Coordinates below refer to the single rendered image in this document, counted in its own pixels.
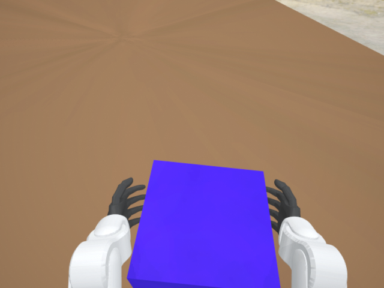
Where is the carton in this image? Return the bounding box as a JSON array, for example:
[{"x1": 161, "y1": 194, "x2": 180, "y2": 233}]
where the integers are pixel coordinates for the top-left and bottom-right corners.
[{"x1": 127, "y1": 160, "x2": 281, "y2": 288}]

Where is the right robot forearm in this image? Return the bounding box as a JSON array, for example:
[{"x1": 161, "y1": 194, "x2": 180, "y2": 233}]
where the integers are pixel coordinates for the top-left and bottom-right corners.
[{"x1": 278, "y1": 217, "x2": 347, "y2": 288}]

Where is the right robot hand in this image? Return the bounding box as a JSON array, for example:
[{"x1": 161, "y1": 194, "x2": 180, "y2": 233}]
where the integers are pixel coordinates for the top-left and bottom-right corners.
[{"x1": 266, "y1": 179, "x2": 301, "y2": 235}]

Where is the left robot hand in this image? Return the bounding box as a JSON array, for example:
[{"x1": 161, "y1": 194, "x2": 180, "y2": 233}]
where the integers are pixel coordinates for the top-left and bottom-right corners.
[{"x1": 107, "y1": 178, "x2": 146, "y2": 229}]

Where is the left robot forearm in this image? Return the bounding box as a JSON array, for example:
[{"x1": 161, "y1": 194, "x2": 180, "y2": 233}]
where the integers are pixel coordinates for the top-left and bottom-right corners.
[{"x1": 68, "y1": 214, "x2": 132, "y2": 288}]

